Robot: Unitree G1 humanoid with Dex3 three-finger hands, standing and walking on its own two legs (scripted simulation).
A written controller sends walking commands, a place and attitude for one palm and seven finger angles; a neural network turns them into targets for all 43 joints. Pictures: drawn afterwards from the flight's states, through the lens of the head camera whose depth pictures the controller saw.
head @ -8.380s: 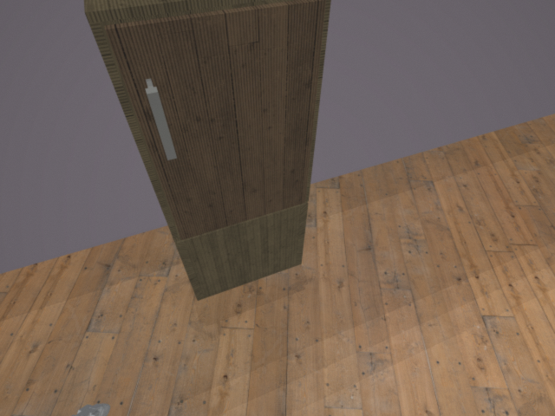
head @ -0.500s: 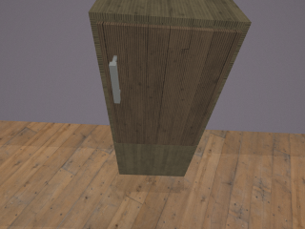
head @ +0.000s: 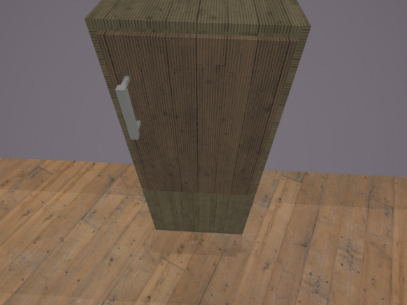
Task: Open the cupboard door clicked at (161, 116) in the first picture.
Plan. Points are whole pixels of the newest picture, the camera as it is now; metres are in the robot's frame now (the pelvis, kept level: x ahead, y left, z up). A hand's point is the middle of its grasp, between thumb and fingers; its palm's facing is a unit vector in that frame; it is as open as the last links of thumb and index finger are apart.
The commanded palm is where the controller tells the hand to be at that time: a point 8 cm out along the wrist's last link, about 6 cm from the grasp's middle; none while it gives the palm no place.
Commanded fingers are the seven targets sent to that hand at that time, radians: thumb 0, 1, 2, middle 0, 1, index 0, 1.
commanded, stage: come to a stop and stand still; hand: left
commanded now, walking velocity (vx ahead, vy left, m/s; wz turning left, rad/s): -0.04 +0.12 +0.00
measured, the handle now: (130, 109) +0.52 +0.23 +0.08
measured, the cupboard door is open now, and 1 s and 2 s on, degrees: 0 0 0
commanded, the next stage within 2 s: look again from close up in 1.38 s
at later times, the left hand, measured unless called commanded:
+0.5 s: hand out of the picture +0.01 +0.23 -0.17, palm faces +0.05 -0.97 -0.25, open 7.3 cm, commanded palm none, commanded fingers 0.00 0.90 0.90 -0.20 -0.30 -0.20 -0.30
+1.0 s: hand out of the picture -0.08 +0.22 -0.18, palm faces +0.03 -0.99 -0.15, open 7.3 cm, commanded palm none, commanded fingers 0.00 0.90 0.90 -0.20 -0.30 -0.20 -0.30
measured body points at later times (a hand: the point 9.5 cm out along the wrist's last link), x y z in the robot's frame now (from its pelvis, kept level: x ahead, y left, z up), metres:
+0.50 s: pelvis -0.03 +0.03 +0.00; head -0.05 +0.03 +0.45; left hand +0.00 +0.28 -0.15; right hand +0.03 -0.20 -0.15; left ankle +0.00 +0.09 -0.74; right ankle -0.02 -0.05 -0.74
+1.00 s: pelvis -0.05 +0.07 +0.00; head -0.07 +0.09 +0.45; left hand -0.08 +0.28 -0.17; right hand -0.06 -0.17 -0.15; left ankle +0.00 +0.09 -0.74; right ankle -0.02 -0.05 -0.74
